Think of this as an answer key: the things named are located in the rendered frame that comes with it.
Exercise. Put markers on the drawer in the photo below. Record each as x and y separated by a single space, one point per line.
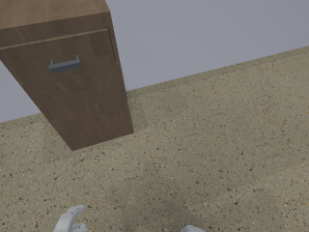
31 60

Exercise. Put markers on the handle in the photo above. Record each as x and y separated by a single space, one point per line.
65 66

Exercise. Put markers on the cabinet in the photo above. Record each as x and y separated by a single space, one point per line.
86 108

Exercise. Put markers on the robot left hand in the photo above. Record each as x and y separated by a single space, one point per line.
65 222

